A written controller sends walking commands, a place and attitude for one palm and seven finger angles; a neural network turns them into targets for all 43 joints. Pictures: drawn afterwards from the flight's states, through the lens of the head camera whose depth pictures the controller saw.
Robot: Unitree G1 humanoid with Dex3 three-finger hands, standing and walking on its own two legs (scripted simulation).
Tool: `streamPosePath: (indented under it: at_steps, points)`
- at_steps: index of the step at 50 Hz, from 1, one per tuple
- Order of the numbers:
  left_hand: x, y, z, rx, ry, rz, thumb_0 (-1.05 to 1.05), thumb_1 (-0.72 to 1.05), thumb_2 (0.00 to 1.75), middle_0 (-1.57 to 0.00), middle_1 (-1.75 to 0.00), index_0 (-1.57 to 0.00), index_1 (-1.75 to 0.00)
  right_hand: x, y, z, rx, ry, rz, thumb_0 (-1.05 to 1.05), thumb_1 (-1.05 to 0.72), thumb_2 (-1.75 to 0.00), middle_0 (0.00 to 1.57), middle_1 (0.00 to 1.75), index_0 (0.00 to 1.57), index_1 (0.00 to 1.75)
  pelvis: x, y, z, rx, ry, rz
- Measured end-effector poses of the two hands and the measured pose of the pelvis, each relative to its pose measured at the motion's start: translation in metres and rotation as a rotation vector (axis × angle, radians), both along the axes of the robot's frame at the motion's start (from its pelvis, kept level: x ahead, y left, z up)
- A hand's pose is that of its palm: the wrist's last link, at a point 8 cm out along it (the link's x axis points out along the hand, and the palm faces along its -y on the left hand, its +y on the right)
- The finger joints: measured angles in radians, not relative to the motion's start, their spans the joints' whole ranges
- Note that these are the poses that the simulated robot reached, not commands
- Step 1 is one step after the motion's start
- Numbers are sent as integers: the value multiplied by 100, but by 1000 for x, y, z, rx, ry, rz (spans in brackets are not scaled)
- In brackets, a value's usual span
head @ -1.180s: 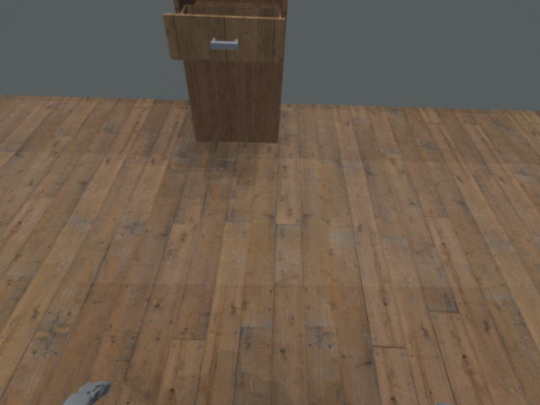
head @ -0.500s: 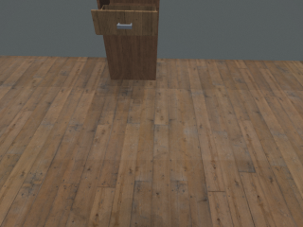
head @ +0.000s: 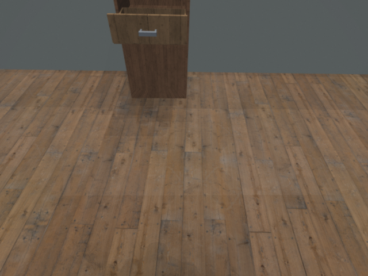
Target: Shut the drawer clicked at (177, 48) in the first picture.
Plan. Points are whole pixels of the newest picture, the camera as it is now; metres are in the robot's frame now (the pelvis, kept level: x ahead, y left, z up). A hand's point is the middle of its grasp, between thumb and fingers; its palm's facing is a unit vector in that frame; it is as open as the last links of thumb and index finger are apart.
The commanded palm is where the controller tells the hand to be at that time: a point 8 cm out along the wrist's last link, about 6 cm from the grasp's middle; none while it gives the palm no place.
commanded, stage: look at it before walking up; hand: left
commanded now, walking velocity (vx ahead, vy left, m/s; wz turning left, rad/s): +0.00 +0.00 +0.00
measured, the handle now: (148, 32) +1.36 +0.27 -0.06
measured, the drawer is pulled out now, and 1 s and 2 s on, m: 0.30 0.30 0.30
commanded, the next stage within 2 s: walk to a spot facing it in 0.46 s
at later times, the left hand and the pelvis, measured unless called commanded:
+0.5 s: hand out of the picture +0.08 +0.25 -0.16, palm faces -0.03 -0.94 -0.33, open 7.4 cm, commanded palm none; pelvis +0.01 +0.00 +0.00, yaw +0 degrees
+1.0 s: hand out of the picture +0.07 +0.21 -0.19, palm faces -0.01 -0.99 -0.14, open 7.4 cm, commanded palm none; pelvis +0.10 +0.03 -0.01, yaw +0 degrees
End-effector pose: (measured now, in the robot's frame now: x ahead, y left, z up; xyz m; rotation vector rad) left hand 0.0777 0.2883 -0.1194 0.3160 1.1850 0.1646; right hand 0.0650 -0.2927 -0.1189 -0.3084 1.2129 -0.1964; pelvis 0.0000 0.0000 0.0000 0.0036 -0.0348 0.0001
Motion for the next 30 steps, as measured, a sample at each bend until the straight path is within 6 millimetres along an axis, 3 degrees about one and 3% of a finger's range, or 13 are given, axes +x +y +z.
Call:
streamPosePath:
  at_steps: [30]
  points:
    - [-2,3,1,9,24,19,1,91,89,-20,-30,-20,-30,16,2,1,3,-7,16,1,-91,-90,20,30,21,30,8,0,1,0,3,3]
